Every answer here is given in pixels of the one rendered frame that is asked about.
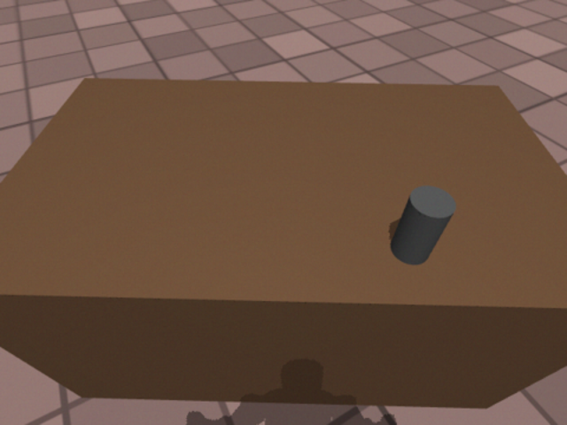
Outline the can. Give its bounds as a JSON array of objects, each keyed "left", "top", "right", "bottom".
[{"left": 391, "top": 186, "right": 456, "bottom": 265}]

